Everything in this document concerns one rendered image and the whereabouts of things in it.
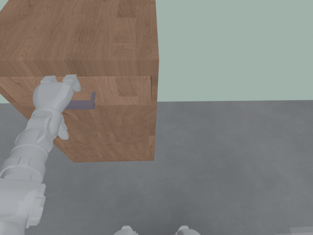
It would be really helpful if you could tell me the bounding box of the robot left shin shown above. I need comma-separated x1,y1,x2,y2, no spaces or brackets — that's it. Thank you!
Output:
122,226,132,230

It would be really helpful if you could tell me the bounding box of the robot right shin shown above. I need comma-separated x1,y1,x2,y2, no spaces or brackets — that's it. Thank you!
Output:
178,226,189,231

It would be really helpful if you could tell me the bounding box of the left robot forearm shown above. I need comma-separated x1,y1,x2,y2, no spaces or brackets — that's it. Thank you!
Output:
0,107,62,183

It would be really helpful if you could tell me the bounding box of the drawer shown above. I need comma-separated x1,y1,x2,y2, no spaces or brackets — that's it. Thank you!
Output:
0,76,150,106

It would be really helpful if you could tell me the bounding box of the cabinet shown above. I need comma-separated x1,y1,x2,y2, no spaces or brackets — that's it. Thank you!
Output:
0,0,159,163

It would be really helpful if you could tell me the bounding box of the robot shin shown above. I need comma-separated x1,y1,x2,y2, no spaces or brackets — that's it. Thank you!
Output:
122,226,132,230
178,226,189,231

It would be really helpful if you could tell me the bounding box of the robot left upper arm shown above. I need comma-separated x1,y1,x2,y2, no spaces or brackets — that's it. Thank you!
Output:
0,178,46,235

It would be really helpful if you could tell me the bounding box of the handle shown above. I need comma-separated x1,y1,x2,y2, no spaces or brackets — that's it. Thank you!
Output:
65,92,95,110

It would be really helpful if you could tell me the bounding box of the left robot hand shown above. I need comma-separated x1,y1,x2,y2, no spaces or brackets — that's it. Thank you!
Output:
33,74,81,140

